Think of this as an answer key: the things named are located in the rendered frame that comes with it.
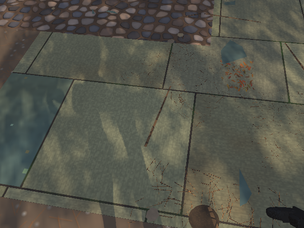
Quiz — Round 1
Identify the robot right hand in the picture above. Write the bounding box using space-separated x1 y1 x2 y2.
266 206 304 228

